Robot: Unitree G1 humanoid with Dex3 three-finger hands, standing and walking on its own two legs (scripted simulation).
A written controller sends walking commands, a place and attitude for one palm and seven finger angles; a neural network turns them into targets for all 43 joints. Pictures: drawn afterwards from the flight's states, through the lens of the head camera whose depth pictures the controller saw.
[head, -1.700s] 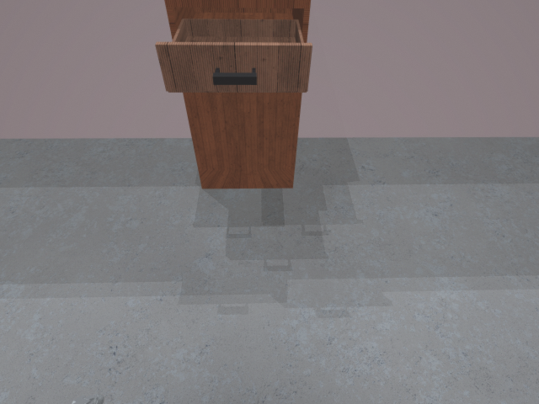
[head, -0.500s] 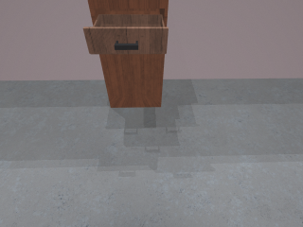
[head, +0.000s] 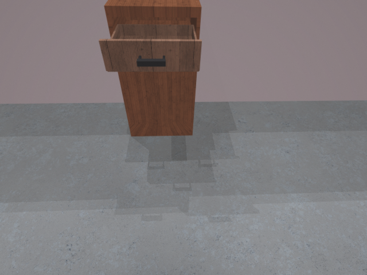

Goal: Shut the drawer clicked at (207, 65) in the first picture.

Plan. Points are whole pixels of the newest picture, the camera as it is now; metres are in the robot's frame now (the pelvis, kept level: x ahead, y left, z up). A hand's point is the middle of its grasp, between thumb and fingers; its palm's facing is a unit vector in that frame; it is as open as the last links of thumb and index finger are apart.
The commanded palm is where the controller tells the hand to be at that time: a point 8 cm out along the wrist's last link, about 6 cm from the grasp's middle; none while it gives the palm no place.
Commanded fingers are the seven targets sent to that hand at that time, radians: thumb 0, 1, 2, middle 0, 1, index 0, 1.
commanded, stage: walk to a spot facing it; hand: left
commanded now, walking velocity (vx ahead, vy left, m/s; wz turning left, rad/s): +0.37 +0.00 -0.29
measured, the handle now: (151, 60) +0.94 +0.21 +0.02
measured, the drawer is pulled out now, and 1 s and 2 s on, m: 0.29 0.29 0.29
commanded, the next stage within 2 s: turn to face it in 0.74 s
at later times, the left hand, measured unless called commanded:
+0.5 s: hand out of the picture +0.16 +0.14 -0.18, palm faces -0.06 -0.99 -0.16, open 7.3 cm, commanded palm none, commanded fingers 0.00 0.90 0.90 -0.20 -0.30 -0.20 -0.30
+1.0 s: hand (145, 180) +0.45 +0.16 -0.17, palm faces -0.20 -0.96 -0.18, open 7.4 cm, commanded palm none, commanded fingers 0.00 0.90 0.90 -0.20 -0.30 -0.20 -0.30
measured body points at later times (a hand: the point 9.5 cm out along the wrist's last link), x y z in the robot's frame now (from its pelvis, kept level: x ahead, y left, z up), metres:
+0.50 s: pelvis +0.15 -0.03 -0.01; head +0.16 -0.02 +0.44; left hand +0.16 +0.19 -0.17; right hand +0.10 -0.25 -0.16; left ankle +0.15 +0.10 -0.68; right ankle +0.11 -0.12 -0.74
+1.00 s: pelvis +0.35 +0.00 +0.00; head +0.37 +0.01 +0.45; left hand +0.46 +0.21 -0.16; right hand +0.28 -0.22 -0.15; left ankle +0.34 +0.09 -0.74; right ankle +0.39 -0.16 -0.70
